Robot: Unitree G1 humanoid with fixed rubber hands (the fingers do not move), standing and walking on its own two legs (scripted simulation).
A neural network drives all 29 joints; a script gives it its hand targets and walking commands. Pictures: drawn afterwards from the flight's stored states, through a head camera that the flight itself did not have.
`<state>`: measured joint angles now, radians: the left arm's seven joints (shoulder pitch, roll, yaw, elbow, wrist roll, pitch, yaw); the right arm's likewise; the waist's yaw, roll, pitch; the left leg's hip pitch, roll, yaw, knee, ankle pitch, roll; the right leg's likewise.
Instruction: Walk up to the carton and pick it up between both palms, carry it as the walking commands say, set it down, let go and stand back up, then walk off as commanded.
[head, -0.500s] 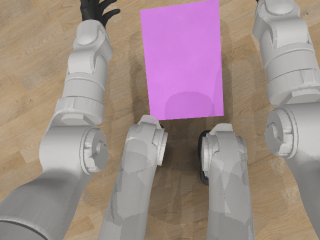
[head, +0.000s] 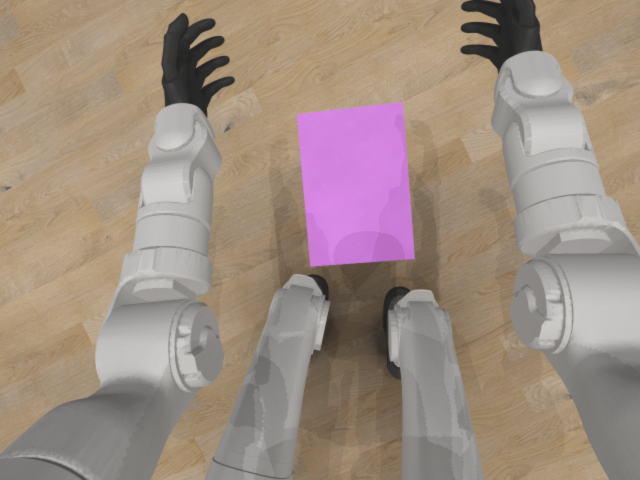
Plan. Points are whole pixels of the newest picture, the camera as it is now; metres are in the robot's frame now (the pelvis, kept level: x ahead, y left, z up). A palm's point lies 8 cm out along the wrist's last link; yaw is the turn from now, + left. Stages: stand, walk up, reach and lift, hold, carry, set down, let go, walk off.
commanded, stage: set down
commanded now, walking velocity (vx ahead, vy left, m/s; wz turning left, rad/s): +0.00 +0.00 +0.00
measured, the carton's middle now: (355, 191) +0.41 +0.03 -0.45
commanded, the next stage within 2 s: let go in 0.38 s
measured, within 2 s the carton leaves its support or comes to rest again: neither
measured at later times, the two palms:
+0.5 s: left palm (158, 76) +0.47 +0.20 -0.02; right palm (574, 23) +0.53 -0.13 -0.03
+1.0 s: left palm out of the picture +0.31 +0.23 +0.09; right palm out of the picture +0.36 -0.18 +0.07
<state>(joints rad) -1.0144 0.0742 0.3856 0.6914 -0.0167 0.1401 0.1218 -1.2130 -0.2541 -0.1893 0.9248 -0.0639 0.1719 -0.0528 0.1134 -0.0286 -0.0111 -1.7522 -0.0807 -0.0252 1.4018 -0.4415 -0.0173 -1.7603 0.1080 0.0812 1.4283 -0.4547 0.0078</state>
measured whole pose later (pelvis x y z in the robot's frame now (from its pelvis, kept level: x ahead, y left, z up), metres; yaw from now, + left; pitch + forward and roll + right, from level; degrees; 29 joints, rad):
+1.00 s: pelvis +0.08 +0.01 +0.17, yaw -1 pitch +20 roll +0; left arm -0.04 0.14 0.10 0.49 0.02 0.01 -0.07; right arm -0.15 -0.12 -0.13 0.56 -0.08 0.02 -0.06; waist 0.07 0.02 -0.03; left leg -0.67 -0.06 -0.07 0.58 -0.26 0.02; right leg -0.66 0.06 0.11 0.59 -0.27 0.00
